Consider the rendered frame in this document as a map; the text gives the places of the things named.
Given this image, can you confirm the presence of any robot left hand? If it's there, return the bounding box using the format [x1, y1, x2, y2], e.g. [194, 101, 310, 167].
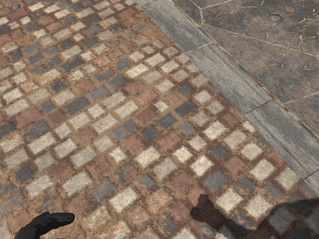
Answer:
[14, 211, 75, 239]

